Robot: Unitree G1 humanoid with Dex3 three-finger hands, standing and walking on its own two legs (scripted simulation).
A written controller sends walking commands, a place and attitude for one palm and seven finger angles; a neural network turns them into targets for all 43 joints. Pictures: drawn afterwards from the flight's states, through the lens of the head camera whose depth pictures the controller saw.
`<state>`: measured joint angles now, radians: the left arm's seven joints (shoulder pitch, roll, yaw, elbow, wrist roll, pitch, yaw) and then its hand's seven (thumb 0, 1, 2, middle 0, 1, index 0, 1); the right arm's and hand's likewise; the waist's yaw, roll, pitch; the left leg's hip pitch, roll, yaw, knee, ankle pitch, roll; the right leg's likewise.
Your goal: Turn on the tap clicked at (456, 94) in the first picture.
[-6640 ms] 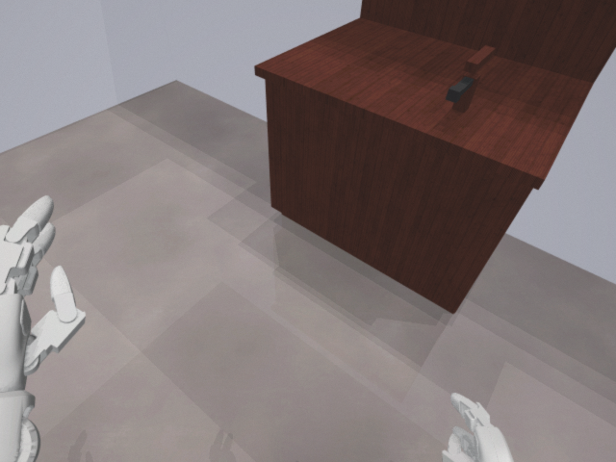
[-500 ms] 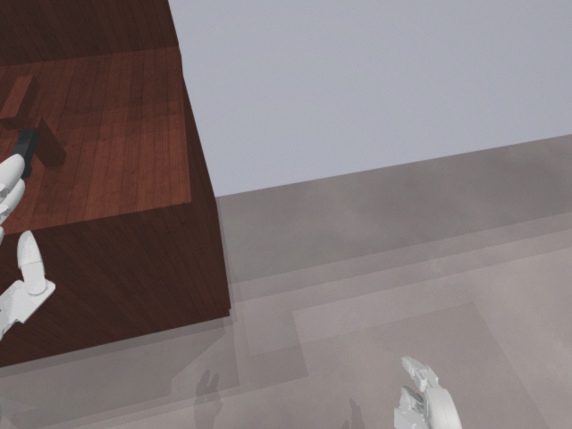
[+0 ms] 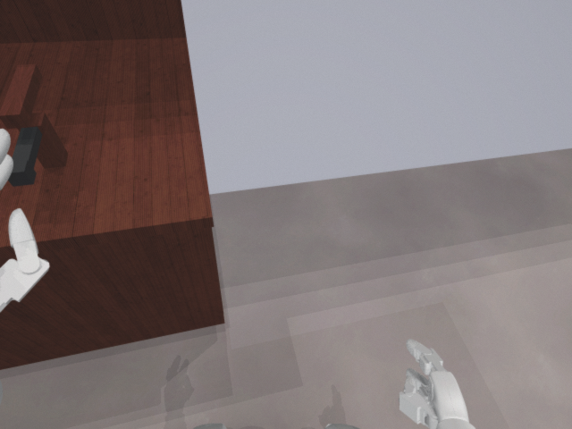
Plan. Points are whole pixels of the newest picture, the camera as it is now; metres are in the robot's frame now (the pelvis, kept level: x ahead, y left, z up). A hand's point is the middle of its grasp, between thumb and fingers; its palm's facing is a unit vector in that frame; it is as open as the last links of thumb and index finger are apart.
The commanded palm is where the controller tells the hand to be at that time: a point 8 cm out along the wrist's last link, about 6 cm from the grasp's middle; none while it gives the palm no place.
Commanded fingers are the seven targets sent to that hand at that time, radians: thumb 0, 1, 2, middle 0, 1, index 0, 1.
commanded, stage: come to a stop and stand still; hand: left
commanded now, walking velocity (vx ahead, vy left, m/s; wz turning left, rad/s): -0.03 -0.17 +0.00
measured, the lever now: (20, 173) +0.44 +0.44 +0.05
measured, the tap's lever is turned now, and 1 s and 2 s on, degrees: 0 0 0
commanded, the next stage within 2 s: look again from close up in 0.88 s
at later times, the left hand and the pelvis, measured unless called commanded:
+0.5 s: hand (71, 344) +0.17 +0.20 +0.17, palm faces +0.39 -0.84 -0.38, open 7.4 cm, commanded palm +0.11 +0.24 +0.18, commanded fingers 0.00 0.90 0.90 -0.20 -0.30 -0.20 -0.30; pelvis -0.04 -0.04 +0.00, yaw +0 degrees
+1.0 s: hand (53, 372) +0.14 +0.21 +0.17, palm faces +0.39 -0.81 -0.44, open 7.4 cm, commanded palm +0.09 +0.24 +0.18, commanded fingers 0.00 0.90 0.90 -0.20 -0.30 -0.20 -0.30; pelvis -0.07 -0.04 +0.00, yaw -1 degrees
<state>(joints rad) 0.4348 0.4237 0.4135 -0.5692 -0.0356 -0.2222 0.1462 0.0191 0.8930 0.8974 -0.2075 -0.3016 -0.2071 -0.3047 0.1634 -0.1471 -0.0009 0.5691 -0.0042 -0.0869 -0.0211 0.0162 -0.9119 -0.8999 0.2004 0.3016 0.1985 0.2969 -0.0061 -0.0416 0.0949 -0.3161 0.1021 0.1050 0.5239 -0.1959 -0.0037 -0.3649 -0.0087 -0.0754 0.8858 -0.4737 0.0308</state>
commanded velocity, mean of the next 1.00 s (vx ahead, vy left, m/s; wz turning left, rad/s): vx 0.00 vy -0.01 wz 0.00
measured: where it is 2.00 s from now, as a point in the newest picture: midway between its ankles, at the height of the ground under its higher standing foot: outside the picture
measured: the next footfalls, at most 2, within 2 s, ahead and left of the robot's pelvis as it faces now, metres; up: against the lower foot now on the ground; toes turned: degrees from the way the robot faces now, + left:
right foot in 0.20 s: +0.02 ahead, -0.11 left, +0.00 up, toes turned -6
left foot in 0.46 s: +0.01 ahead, +0.07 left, +0.00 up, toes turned -1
